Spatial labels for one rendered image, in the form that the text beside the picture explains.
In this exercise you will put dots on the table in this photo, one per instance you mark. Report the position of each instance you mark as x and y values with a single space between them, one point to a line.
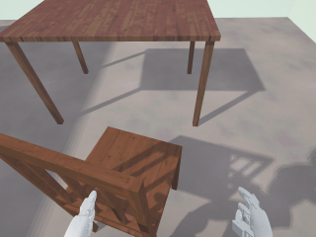
114 20

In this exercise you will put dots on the robot right hand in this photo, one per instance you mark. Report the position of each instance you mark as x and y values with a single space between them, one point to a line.
256 222

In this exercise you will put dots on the robot left hand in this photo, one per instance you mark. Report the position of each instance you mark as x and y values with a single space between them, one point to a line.
82 224

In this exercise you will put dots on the chair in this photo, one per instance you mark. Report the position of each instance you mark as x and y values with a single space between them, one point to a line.
132 175

